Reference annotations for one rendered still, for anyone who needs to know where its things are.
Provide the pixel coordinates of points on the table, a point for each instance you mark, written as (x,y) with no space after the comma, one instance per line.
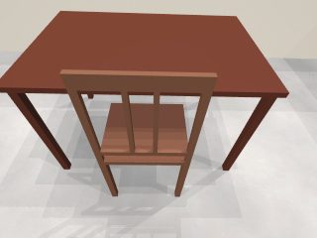
(82,40)

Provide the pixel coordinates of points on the chair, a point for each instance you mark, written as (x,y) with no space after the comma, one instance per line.
(141,134)

